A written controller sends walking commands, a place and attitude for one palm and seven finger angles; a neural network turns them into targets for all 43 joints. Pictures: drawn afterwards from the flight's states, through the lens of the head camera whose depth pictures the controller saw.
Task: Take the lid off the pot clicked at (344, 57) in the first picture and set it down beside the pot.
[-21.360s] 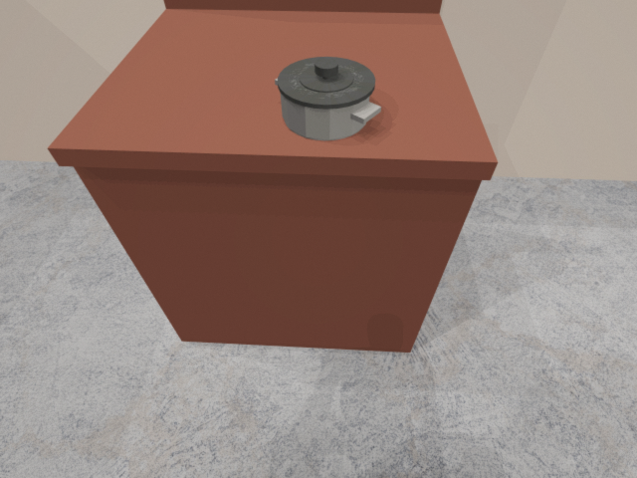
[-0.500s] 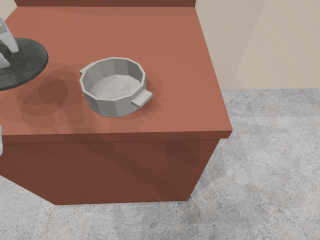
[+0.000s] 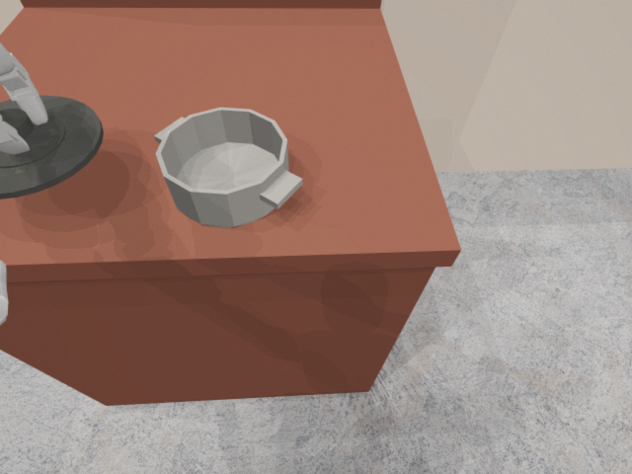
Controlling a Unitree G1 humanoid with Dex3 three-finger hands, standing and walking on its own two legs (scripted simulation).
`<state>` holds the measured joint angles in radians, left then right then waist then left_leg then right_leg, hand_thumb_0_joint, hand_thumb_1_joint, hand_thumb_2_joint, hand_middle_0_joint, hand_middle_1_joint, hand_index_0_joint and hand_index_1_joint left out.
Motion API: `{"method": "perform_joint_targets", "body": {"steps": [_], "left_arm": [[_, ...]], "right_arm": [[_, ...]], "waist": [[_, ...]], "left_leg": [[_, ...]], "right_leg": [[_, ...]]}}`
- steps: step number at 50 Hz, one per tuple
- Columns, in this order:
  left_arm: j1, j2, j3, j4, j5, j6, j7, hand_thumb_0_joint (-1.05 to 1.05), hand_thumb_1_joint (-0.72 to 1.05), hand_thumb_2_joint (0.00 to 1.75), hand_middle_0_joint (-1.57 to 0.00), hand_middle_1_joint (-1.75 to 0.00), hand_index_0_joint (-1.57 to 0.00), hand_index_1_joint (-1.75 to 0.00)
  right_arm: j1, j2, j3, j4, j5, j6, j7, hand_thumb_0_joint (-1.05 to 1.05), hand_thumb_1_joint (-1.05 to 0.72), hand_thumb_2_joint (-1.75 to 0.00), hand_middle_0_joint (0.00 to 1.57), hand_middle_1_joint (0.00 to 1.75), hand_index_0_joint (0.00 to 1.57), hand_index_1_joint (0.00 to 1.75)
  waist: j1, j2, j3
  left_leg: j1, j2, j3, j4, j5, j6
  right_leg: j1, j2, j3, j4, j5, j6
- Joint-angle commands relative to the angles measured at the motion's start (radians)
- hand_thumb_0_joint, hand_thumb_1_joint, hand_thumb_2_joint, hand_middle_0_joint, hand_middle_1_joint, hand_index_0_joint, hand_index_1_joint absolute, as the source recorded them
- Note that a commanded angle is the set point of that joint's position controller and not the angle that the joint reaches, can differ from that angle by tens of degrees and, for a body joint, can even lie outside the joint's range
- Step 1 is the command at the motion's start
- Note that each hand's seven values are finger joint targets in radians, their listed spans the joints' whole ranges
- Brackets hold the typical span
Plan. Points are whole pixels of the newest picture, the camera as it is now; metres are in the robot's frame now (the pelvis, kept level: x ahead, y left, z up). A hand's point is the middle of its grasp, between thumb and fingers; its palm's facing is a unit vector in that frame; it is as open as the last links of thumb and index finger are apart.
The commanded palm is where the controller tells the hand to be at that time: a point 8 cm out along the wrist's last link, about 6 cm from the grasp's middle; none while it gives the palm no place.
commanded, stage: lower the lid onto the table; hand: left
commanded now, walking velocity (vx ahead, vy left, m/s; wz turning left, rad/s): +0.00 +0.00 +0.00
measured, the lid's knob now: (10, 125) +0.49 +0.33 +0.18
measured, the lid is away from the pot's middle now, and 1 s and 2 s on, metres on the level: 0.23 0.24 0.23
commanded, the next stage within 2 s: open the fingers wide in 1.00 s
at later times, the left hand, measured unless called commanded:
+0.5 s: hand (18, 149) +0.46 +0.32 +0.16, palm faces -0.40 -0.18 -0.90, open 7.1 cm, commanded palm +0.49 +0.32 +0.23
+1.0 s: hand (26, 165) +0.47 +0.33 +0.14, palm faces -0.43 -0.19 -0.88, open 7.1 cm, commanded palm +0.50 +0.33 +0.19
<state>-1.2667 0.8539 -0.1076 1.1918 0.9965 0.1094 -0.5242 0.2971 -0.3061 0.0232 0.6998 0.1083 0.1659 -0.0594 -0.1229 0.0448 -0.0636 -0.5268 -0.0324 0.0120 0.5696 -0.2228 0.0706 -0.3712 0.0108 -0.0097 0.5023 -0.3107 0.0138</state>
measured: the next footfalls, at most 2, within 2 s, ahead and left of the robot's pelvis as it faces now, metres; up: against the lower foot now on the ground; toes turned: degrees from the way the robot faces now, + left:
none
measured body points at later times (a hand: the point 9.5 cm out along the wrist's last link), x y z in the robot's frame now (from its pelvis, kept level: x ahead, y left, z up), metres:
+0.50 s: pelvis +0.00 +0.00 +0.00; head +0.06 +0.01 +0.44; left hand +0.48 +0.33 +0.22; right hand +0.02 -0.28 -0.12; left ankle +0.03 +0.07 -0.73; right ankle -0.05 -0.14 -0.73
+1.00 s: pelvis +0.00 +0.01 -0.01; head +0.07 +0.02 +0.43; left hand +0.49 +0.34 +0.19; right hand +0.00 -0.28 -0.13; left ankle +0.03 +0.07 -0.73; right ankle -0.05 -0.14 -0.73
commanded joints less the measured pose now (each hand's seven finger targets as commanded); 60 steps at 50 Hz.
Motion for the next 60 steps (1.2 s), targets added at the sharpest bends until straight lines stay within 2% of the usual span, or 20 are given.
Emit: {"method": "perform_joint_targets", "body": {"steps": [1, 2, 3, 7, 9, 13, 20, 23, 27, 31, 37, 38, 40, 48, 49, 51, 54, 56, 57, 60], "left_arm": [[-0.539, 0.228, 0.015, -0.219, -0.002, -0.008, 0.053, 0.0, 0.78, 0.77, -0.98, -1.07, -0.92, -1.06], [-0.527, 0.206, 0.003, -0.237, -0.015, -0.015, 0.051, 0.0, 0.78, 0.77, -0.98, -1.07, -0.92, -1.06], [-0.544, 0.287, 0.064, -0.244, 0.005, -0.017, 0.061, 0.0, 0.78, 0.77, -0.98, -1.07, -0.92, -1.06], [-0.521, 0.205, 0.003, -0.223, -0.016, -0.026, 0.059, 0.0, 0.78, 0.77, -0.98, -1.07, -0.92, -1.06], [-0.493, 0.261, 0.046, -0.152, -0.001, -0.025, 0.066, 0.0, 0.78, 0.77, -0.98, -1.07, -0.92, -1.06], [-0.563, 0.259, 0.03, -0.207, 0.002, -0.033, 0.072, 0.0, 0.78, 0.77, -0.98, -1.07, -0.92, -1.06], [-0.535, 0.245, 0.019, -0.139, 0.001, -0.045, 0.074, 0.0, 0.78, 0.77, -0.98, -1.07, -0.92, -1.06], [-0.535, 0.299, 0.06, -0.179, 0.007, -0.058, 0.08, 0.0, 0.78, 0.77, -0.98, -1.07, -0.92, -1.06], [-0.51, 0.228, 0.018, -0.173, -0.013, -0.066, 0.077, 0.0, 0.78, 0.77, -0.98, -1.07, -0.92, -1.06], [-0.492, 0.274, 0.044, -0.12, 0.003, -0.069, 0.081, 0.0, 0.78, 0.77, -0.98, -1.07, -0.92, -1.06], [-0.481, 0.279, 0.055, -0.183, -0.009, -0.09, 0.083, 0.0, 0.78, 0.77, -0.98, -1.07, -0.92, -1.06], [-0.477, 0.346, 0.109, -0.176, 0.008, -0.093, 0.09, 0.0, 0.78, 0.77, -0.98, -1.07, -0.92, -1.06], [-0.428, 0.301, 0.077, -0.115, 0.001, -0.093, 0.086, 0.0, 0.78, 0.77, -0.98, -1.07, -0.92, -1.06], [-0.444, 0.307, 0.083, -0.169, 0.003, -0.106, 0.093, 0.0, 0.78, 0.77, -0.98, -1.07, -0.92, -1.06], [-0.384, 0.257, 0.052, -0.087, 0.0, -0.102, 0.091, 0.0, 0.78, 0.77, -0.98, -1.07, -0.92, -1.06], [-0.381, 0.288, 0.068, -0.082, -0.004, -0.103, 0.093, 0.0, 0.78, 0.77, -0.98, -1.07, -0.92, -1.06], [-0.402, 0.259, 0.043, -0.104, 0.0, -0.104, 0.097, 0.0, 0.78, 0.77, -0.98, -1.07, -0.92, -1.06], [-0.267, 0.321, 0.144, -0.269, 0.018, -0.167, 0.118, 0.0, 0.76, 0.77, -0.96, -1.06, -0.9, -1.05], [-0.25, 0.289, 0.13, -0.272, 0.012, -0.189, 0.124, 0.0, 0.74, 0.76, -0.95, -1.06, -0.89, -1.05], [-0.296, 0.257, 0.1, -0.283, -0.005, -0.199, 0.123, 0.0, 0.68, 0.75, -0.9, -1.04, -0.85, -1.03]], "right_arm": [[0.053, -0.174, -0.062, -0.076, -0.007, -0.022, -0.012, 0.0, -0.9, -0.9, 0.2, 0.3, 0.2, 0.3], [0.049, -0.176, -0.06, -0.077, -0.005, -0.028, -0.014, 0.0, -0.9, -0.9, 0.2, 0.3, 0.2, 0.3], [0.059, -0.179, -0.063, -0.072, -0.012, -0.026, -0.015, 0.0, -0.9, -0.9, 0.2, 0.3, 0.2, 0.3], [0.052, -0.174, -0.058, -0.078, -0.005, -0.032, -0.019, 0.0, -0.9, -0.9, 0.2, 0.3, 0.2, 0.3], [0.064, -0.178, -0.057, -0.065, -0.01, -0.028, -0.022, 0.0, -0.9, -0.9, 0.2, 0.3, 0.2, 0.3], [0.058, -0.181, -0.056, -0.061, -0.011, -0.034, -0.027, 0.0, -0.9, -0.9, 0.2, 0.3, 0.2, 0.3], [0.079, -0.183, -0.056, -0.05, -0.01, -0.043, -0.037, 0.0, -0.9, -0.9, 0.2, 0.3, 0.2, 0.3], [0.085, -0.185, -0.058, -0.051, -0.012, -0.044, -0.039, 0.0, -0.9, -0.9, 0.2, 0.3, 0.2, 0.3], [0.096, -0.185, -0.058, -0.049, -0.009, -0.051, -0.041, 0.0, -0.9, -0.9, 0.2, 0.3, 0.2, 0.3], [0.116, -0.187, -0.06, -0.042, -0.012, -0.046, -0.043, 0.0, -0.9, -0.9, 0.2, 0.3, 0.2, 0.3], [0.119, -0.184, -0.059, -0.049, -0.009, -0.048, -0.045, 0.0, -0.9, -0.9, 0.2, 0.3, 0.2, 0.3], [0.129, -0.189, -0.064, -0.048, -0.015, -0.043, -0.043, 0.0, -0.9, -0.9, 0.2, 0.3, 0.2, 0.3], [0.132, -0.186, -0.063, -0.05, -0.011, -0.038, -0.043, 0.0, -0.9, -0.9, 0.2, 0.3, 0.2, 0.3], [0.138, -0.187, -0.065, -0.054, -0.012, -0.027, -0.043, 0.0, -0.9, -0.9, 0.2, 0.3, 0.2, 0.3], [0.146, -0.183, -0.064, -0.052, -0.008, -0.027, -0.043, 0.0, -0.9, -0.9, 0.2, 0.3, 0.2, 0.3], [0.148, -0.19, -0.062, -0.05, -0.009, -0.023, -0.042, 0.0, -0.9, -0.9, 0.2, 0.3, 0.2, 0.3], [0.146, -0.188, -0.062, -0.049, -0.008, -0.019, -0.042, 0.0, -0.9, -0.9, 0.2, 0.3, 0.2, 0.3], [0.135, -0.178, -0.071, -0.092, -0.019, 0.001, -0.036, 0.0, -0.9, -0.9, 0.2, 0.3, 0.2, 0.3], [0.122, -0.175, -0.067, -0.091, -0.018, 0.009, -0.041, 0.0, -0.9, -0.9, 0.2, 0.3, 0.2, 0.3], [0.114, -0.176, -0.077, -0.089, -0.014, 0.035, -0.041, 0.0, -0.9, -0.9, 0.2, 0.3, 0.2, 0.3]], "waist": [[-0.015, 0.098, -0.406], [-0.01, 0.126, -0.409], [-0.005, 0.105, -0.45], [-0.012, 0.117, -0.408], [-0.013, 0.053, -0.372], [-0.014, 0.113, -0.42], [-0.025, 0.084, -0.39], [-0.015, 0.119, -0.457], [-0.018, 0.128, -0.438], [-0.026, 0.083, -0.419], [-0.015, 0.151, -0.469], [-0.012, 0.148, -0.493], [-0.024, 0.094, -0.426], [-0.021, 0.155, -0.478], [-0.028, 0.118, -0.405], [-0.029, 0.079, -0.386], [-0.03, 0.119, -0.401], [0.013, 0.104, -0.441], [0.008, 0.108, -0.454], [-0.012, 0.099, -0.399]], "left_leg": [[0.497, 0.016, -0.066, -0.001, 0.351, 0.007], [0.52, 0.016, -0.062, 0.001, 0.397, 0.005], [0.516, 0.018, -0.068, 0.001, 0.362, 0.004], [0.504, 0.013, -0.066, 0.004, 0.376, 0.004], [0.441, 0.009, -0.06, 0.0, 0.278, 0.008], [0.467, 0.014, -0.061, -0.003, 0.261, 0.005], [0.429, 0.013, -0.058, 0.009, 0.231, 0.006], [0.46, 0.016, -0.055, 0.028, 0.298, 0.004], [0.486, 0.021, -0.062, 0.036, 0.35, 0.001], [0.416, 0.012, -0.049, 0.046, 0.281, 0.008], [0.487, 0.024, -0.057, 0.073, 0.43, 0.0], [0.482, 0.026, -0.06, 0.081, 0.419, -0.001], [0.42, 0.019, -0.049, 0.079, 0.354, 0.004], [0.47, 0.031, -0.065, 0.099, 0.419, -0.006], [0.432, 0.026, -0.065, 0.1, 0.379, -0.002], [0.37, 0.019, -0.051, 0.089, 0.284, 0.002], [0.389, 0.024, -0.056, 0.093, 0.292, -0.002], [0.405, 0.031, -0.068, 0.099, 0.364, -0.008], [0.43, 0.036, -0.063, 0.112, 0.429, -0.007], [0.402, 0.033, -0.066, 0.094, 0.288, 0.0]], "right_leg": [[-0.133, 0.06, -0.037, -0.053, 0.209, -0.05], [-0.136, 0.06, -0.043, -0.049, 0.22, -0.056], [-0.119, 0.06, -0.032, -0.047, 0.207, -0.049], [-0.14, 0.061, -0.043, -0.043, 0.213, -0.058], [-0.133, 0.062, -0.037, -0.046, 0.19, -0.051], [-0.134, 0.059, -0.032, -0.04, 0.185, -0.053], [-0.16, 0.062, -0.034, -0.034, 0.183, -0.05], [-0.144, 0.064, -0.027, -0.019, 0.213, -0.049], [-0.186, 0.07, -0.042, -0.01, 0.21, -0.055], [-0.17, 0.07, -0.032, -0.008, 0.222, -0.047], [-0.193, 0.077, -0.041, 0.015, 0.252, -0.05], [-0.189, 0.076, -0.03, 0.016, 0.249, -0.044], [-0.197, 0.076, -0.036, 0.013, 0.241, -0.043], [-0.236, 0.08, -0.037, 0.033, 0.226, -0.045], [-0.266, 0.083, -0.044, 0.03, 0.206, -0.047], [-0.236, 0.081, -0.04, 0.029, 0.197, -0.047], [-0.263, 0.078, -0.041, 0.036, 0.183, -0.049], [-0.248, 0.083, -0.045, 0.043, 0.177, -0.056], [-0.256, 0.083, -0.048, 0.054, 0.193, -0.058], [-0.287, 0.079, -0.043, 0.034, 0.133, -0.053]]}}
